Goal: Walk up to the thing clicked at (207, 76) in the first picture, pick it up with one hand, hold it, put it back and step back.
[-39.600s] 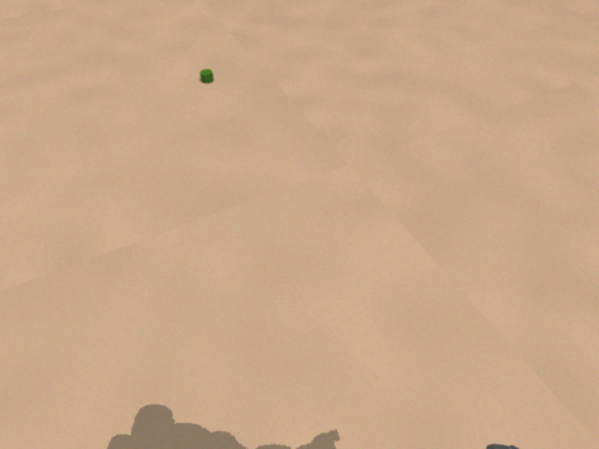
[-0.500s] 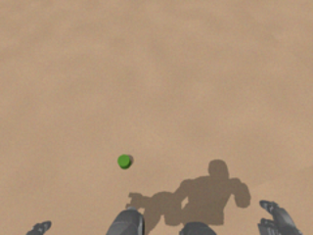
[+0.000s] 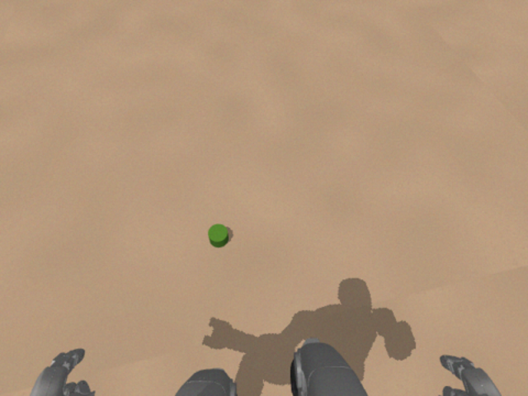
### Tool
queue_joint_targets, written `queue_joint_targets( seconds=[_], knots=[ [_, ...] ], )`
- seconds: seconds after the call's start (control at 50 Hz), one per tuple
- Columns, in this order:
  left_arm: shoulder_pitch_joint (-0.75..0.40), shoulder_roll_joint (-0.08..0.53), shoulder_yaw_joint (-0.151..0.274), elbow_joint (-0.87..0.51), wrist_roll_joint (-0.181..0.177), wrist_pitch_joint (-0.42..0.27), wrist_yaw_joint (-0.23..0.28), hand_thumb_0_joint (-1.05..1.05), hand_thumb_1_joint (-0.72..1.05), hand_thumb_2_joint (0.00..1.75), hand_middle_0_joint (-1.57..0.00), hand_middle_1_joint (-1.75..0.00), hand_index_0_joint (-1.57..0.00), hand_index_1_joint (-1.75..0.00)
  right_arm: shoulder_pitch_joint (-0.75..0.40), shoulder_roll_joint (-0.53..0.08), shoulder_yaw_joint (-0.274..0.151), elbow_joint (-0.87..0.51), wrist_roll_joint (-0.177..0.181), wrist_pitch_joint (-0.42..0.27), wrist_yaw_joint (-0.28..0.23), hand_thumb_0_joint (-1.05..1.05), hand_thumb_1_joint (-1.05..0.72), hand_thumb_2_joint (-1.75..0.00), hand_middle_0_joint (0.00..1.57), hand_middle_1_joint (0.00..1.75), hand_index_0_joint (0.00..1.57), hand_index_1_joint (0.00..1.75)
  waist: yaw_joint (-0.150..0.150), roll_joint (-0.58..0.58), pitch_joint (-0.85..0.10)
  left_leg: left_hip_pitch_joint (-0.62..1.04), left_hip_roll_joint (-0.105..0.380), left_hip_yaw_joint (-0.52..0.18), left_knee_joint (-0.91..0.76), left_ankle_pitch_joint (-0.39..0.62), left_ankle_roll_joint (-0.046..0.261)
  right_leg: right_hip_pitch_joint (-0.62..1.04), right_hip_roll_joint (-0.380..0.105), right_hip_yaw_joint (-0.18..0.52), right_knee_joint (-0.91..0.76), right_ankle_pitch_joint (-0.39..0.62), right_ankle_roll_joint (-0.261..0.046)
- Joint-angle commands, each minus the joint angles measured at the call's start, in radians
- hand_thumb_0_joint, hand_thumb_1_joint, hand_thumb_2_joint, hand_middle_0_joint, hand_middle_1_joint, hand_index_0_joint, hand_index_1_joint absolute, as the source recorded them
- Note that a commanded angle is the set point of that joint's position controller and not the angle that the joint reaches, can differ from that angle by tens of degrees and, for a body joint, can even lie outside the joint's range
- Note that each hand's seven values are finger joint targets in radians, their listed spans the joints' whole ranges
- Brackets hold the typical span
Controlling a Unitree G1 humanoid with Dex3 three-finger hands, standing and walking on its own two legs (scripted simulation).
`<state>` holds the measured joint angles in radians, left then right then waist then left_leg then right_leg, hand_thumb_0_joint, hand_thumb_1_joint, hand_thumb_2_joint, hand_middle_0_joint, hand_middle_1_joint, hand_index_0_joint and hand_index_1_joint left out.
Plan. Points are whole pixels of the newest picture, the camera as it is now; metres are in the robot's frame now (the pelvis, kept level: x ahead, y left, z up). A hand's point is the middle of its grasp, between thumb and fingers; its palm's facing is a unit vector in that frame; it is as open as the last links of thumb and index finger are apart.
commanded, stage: step back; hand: left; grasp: from above
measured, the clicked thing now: (218, 235) +0.66 +0.16 -0.72
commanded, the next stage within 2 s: none
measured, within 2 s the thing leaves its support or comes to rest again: neither
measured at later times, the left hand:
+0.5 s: hand out of the picture -0.09 +0.27 -0.12, palm faces -0.10 -0.90 -0.43, open 7.4 cm
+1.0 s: hand out of the picture -0.21 +0.29 -0.14, palm faces -0.13 -0.91 -0.40, open 7.4 cm
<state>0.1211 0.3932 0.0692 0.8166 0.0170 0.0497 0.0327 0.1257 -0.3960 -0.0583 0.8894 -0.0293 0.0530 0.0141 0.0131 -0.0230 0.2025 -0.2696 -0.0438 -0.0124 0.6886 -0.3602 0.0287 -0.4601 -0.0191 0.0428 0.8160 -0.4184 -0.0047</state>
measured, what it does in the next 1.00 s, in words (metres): walks backwards: right foot, then left foot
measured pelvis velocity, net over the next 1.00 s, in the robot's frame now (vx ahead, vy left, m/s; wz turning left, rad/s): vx -0.34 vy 0.03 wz -0.13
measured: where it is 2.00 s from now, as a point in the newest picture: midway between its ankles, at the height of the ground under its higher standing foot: outside the picture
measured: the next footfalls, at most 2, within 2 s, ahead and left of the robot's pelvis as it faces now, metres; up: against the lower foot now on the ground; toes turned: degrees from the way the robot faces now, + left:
right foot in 0.34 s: -0.13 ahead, -0.13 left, +0.00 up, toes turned -5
left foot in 0.68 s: -0.20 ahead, +0.14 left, +0.00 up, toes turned -5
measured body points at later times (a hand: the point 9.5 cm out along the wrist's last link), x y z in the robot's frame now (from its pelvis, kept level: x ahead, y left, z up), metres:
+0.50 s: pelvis -0.16 +0.00 +0.01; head -0.12 -0.03 +0.46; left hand -0.08 +0.31 -0.10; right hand -0.08 -0.32 -0.12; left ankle -0.11 +0.14 -0.64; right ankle -0.17 -0.12 -0.72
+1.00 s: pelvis -0.34 +0.03 +0.00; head -0.27 +0.03 +0.45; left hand -0.20 +0.34 -0.11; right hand -0.24 -0.29 -0.10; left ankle -0.24 +0.15 -0.72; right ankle -0.40 -0.09 -0.70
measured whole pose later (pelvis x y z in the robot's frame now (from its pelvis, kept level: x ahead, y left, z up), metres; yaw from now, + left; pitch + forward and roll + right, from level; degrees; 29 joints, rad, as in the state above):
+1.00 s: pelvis -0.34 +0.03 +0.00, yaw -7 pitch -2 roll +0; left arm 0.15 0.40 0.07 0.85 0.02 0.05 0.01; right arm 0.10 -0.38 -0.04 0.82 -0.03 0.04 -0.01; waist 0.02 -0.01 0.17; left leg -0.40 0.04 0.03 0.63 -0.20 0.01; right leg -0.27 0.03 0.06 0.83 -0.49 0.01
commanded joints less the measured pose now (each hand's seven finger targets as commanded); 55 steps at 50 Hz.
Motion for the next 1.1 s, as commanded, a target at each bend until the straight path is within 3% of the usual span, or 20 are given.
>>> queue_joint_targets(
  seconds=[0.0, 0.04, 0.18, 0.3, 0.32, 0.34, 0.36, 0.38, 0.44, 0.54, 0.62, 0.66, 0.68, 0.7, 0.78, 0.96, 1.0, 1.02, 1.04, 1.08],
  knots=[
    [0.014, 0.188, 0.07, -0.057, -0.012, -0.018, 0.021, 0.0, 0.9, 0.9, -0.2, -0.3, -0.2, -0.3, -0.065, -0.255, -0.053, -0.088, -0.014, -0.026, -0.022, 0.0, -0.9, -0.9, 0.2, 0.3, 0.2, 0.3, -0.004, 0.112, -0.159, -0.075, 0.334, -0.318, -0.354, 0.385, 0.217, -0.033, 0.144, 0.158, 0.496, -0.154, -0.019],
    [0.109, 0.193, 0.073, -0.024, -0.015, -0.018, 0.013, 0.0, 0.9, 0.9, -0.2, -0.3, -0.2, -0.3, -0.103, -0.224, -0.047, -0.11, -0.01, -0.032, -0.03, 0.0, -0.9, -0.9, 0.2, 0.3, 0.2, 0.3, 0.04, 0.149, -0.156, -0.026, 0.288, -0.229, -0.317, 0.388, 0.188, -0.053, 0.13, 0.138, 0.524, -0.069, -0.011],
    [0.091, 0.169, 0.059, -0.049, -0.003, -0.03, -0.002, 0.0, 0.9, 0.9, -0.2, -0.3, -0.2, -0.3, 0.007, -0.212, -0.058, -0.113, 0.003, -0.033, -0.033, 0.0, -0.9, -0.9, 0.2, 0.3, 0.2, 0.3, -0.046, 0.171, -0.23, 0.21, 0.316, -0.205, -0.256, 0.454, 0.242, -0.015, 0.073, 0.065, 0.205, -0.112, 0.051],
    [0.287, 0.161, 0.063, 0.045, 0.006, -0.044, -0.011, 0.0, 0.9, 0.9, -0.2, -0.3, -0.2, -0.3, -0.055, -0.246, -0.068, -0.136, 0.011, -0.001, -0.025, 0.0, -0.9, -0.9, 0.2, 0.3, 0.2, 0.3, 0.027, 0.192, -0.302, 0.033, 0.282, -0.154, -0.186, 0.256, 0.139, 0.32, 0.043, -0.07, -0.361, 0.136, -0.009],
    [0.276, 0.196, 0.074, 0.039, 0.02, -0.049, -0.011, 0.0, 0.9, 0.9, -0.2, -0.3, -0.2, -0.3, -0.038, -0.215, -0.059, -0.133, 0.017, 0.002, -0.022, 0.0, -0.9, -0.9, 0.2, 0.3, 0.2, 0.3, 0.021, 0.116, -0.274, -0.082, 0.235, -0.14, -0.143, 0.132, 0.083, 0.358, 0.01, 0.027, -0.389, 0.132, -0.033],
    [0.258, 0.269, 0.095, 0.015, 0.032, -0.054, -0.013, 0.0, 0.9, 0.9, -0.2, -0.3, -0.2, -0.3, -0.044, -0.161, -0.046, -0.152, 0.028, 0.0, -0.017, 0.0, -0.9, -0.9, 0.2, 0.3, 0.2, 0.3, 0.019, -0.117, -0.237, -0.251, 0.086, -0.06, 0.044, -0.06, 0.008, 0.349, -0.189, 0.338, -0.449, 0.119, -0.112],
    [0.157, 0.38, 0.112, -0.029, 0.032, -0.047, -0.012, 0.0, 0.9, 0.9, -0.2, -0.3, -0.2, -0.3, -0.117, -0.154, -0.051, -0.157, 0.022, 0.004, -0.033, 0.0, -0.9, -0.9, 0.2, 0.3, 0.2, 0.3, 0.077, -0.311, -0.163, -0.24, -0.04, -0.072, 0.324, -0.241, -0.036, 0.075, -0.4, 0.554, -0.569, 0.097, -0.286],
    [0.076, 0.371, 0.109, -0.069, 0.029, -0.055, -0.004, 0.0, 0.9, 0.9, -0.2, -0.3, -0.2, -0.3, -0.104, -0.2, -0.066, -0.152, 0.02, 0.014, -0.037, 0.0, -0.9, -0.9, 0.2, 0.3, 0.2, 0.3, 0.042, -0.228, -0.096, -0.183, -0.011, -0.21, 0.518, -0.221, -0.05, -0.075, -0.43, 0.557, -0.585, 0.11, -0.31],
    [-0.065, 0.239, 0.082, -0.096, 0.029, -0.054, 0.006, 0.0, 0.9, 0.9, -0.2, -0.3, -0.2, -0.3, 0.044, -0.182, -0.055, -0.087, 0.044, -0.004, -0.037, 0.0, -0.9, -0.9, 0.2, 0.3, 0.2, 0.3, -0.059, -0.088, -0.141, -0.184, -0.095, -0.164, 0.576, -0.086, -0.043, 0.058, -0.207, 0.154, -0.397, 0.428, -0.182],
    [0.077, 0.229, 0.079, -0.084, 0.031, -0.041, 0.018, 0.0, 0.9, 0.9, -0.2, -0.3, -0.2, -0.3, 0.002, -0.163, -0.039, -0.12, 0.02, -0.015, -0.042, 0.0, -0.9, -0.9, 0.2, 0.3, 0.2, 0.3, 0.047, -0.167, -0.189, -0.249, -0.012, -0.094, 0.258, -0.186, -0.058, 0.372, -0.242, 0.18, -0.319, 0.58, -0.2],
    [0.018, 0.241, 0.068, -0.1, 0.008, -0.02, 0.013, 0.0, 0.9, 0.9, -0.2, -0.3, -0.2, -0.3, 0.117, -0.162, -0.05, -0.07, 0.006, -0.025, -0.035, 0.0, -0.9, -0.9, 0.2, 0.3, 0.2, 0.3, -0.003, -0.184, -0.266, -0.043, 0.008, 0.015, -0.171, -0.012, -0.027, 0.357, -0.218, 0.15, -0.193, 0.636, -0.165],
    [0.035, 0.195, 0.047, -0.112, -0.004, -0.008, 0.005, 0.0, 0.9, 0.9, -0.2, -0.3, -0.2, -0.3, 0.142, -0.22, -0.071, -0.056, -0.008, -0.034, -0.036, 0.0, -0.9, -0.9, 0.2, 0.3, 0.2, 0.3, -0.009, -0.004, -0.28, 0.113, 0.147, -0.19, -0.301, 0.269, 0.025, 0.154, -0.107, 0.086, -0.062, 0.373, -0.065],
    [0.014, 0.169, 0.037, -0.124, -0.013, -0.011, 0.008, 0.0, 0.9, 0.9, -0.2, -0.3, -0.2, -0.3, 0.079, -0.335, -0.089, -0.082, -0.006, -0.03, -0.024, 0.0, -0.9, -0.9, 0.2, 0.3, 0.2, 0.3, -0.008, 0.236, -0.255, 0.104, 0.356, -0.447, -0.331, 0.407, 0.162, -0.01, 0.073, -0.045, 0.086, -0.019, -0.014],
    [-0.063, 0.204, 0.061, -0.121, 0.0, -0.009, 0.022, 0.0, 0.9, 0.9, -0.2, -0.3, -0.2, -0.3, 0.077, -0.375, -0.095, -0.095, -0.009, -0.033, -0.021, 0.0, -0.9, -0.9, 0.2, 0.3, 0.2, 0.3, -0.075, 0.256, -0.24, -0.046, 0.449, -0.558, -0.36, 0.473, 0.285, 0.038, 0.092, 0.077, 0.303, -0.27, -0.004],
    [0.057, 0.199, 0.061, -0.045, -0.017, -0.003, 0.011, 0.0, 0.9, 0.9, -0.2, -0.3, -0.2, -0.3, -0.044, -0.246, -0.053, -0.104, -0.008, -0.042, -0.043, 0.0, -0.9, -0.9, 0.2, 0.3, 0.2, 0.3, 0.036, 0.154, -0.192, -0.014, 0.301, -0.24, -0.255, 0.523, 0.2, -0.005, 0.103, 0.133, 0.479, -0.098, -0.014],
    [0.099, 0.161, 0.05, -0.01, 0.009, -0.033, -0.018, 0.0, 0.9, 0.9, -0.2, -0.3, -0.2, -0.3, 0.021, -0.26, -0.058, -0.116, -0.002, -0.023, -0.036, 0.0, -0.9, -0.9, 0.2, 0.3, 0.2, 0.3, -0.012, 0.204, -0.326, 0.172, 0.29, -0.205, -0.164, 0.426, 0.183, 0.179, 0.045, -0.024, -0.23, -0.009, 0.0],
    [0.174, 0.187, 0.06, 0.042, 0.022, -0.045, -0.017, 0.0, 0.9, 0.9, -0.2, -0.3, -0.2, -0.3, -0.008, -0.233, -0.048, -0.114, 0.01, -0.012, -0.031, 0.0, -0.9, -0.9, 0.2, 0.3, 0.2, 0.3, 0.023, 0.151, -0.325, -0.013, 0.234, -0.146, -0.088, 0.282, 0.101, 0.366, 0.022, 0.011, -0.44, 0.132, -0.042],
    [0.164, 0.257, 0.083, 0.034, 0.036, -0.051, -0.019, 0.0, 0.9, 0.9, -0.2, -0.3, -0.2, -0.3, 0.002, -0.183, -0.033, -0.128, 0.011, -0.014, -0.028, 0.0, -0.9, -0.9, 0.2, 0.3, 0.2, 0.3, 0.012, -0.035, -0.265, -0.254, 0.106, -0.096, 0.044, 0.039, 0.028, 0.419, -0.116, 0.281, -0.471, 0.023, -0.096],
    [0.1, 0.367, 0.104, 0.006, 0.032, -0.045, -0.017, 0.0, 0.9, 0.9, -0.2, -0.3, -0.2, -0.3, -0.071, -0.167, -0.037, -0.144, 0.017, -0.016, -0.045, 0.0, -0.9, -0.9, 0.2, 0.3, 0.2, 0.3, 0.069, -0.245, -0.21, -0.239, -0.016, -0.075, 0.238, -0.228, -0.027, 0.144, -0.367, 0.518, -0.542, 0.019, -0.264],
    [-0.025, 0.306, 0.082, -0.034, 0.021, -0.054, -0.013, 0.0, 0.9, 0.9, -0.2, -0.3, -0.2, -0.3, -0.021, -0.216, -0.052, -0.099, 0.021, -0.012, -0.048, 0.0, -0.9, -0.9, 0.2, 0.3, 0.2, 0.3, 0.004, -0.096, -0.095, -0.177, -0.013, -0.199, 0.456, -0.163, -0.041, -0.027, -0.334, 0.402, -0.513, 0.081, -0.262]
  ],
)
